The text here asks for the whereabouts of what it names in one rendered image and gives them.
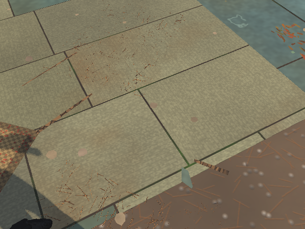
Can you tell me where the robot left hand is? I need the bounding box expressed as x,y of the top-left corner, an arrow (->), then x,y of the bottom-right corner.
10,219 -> 52,229

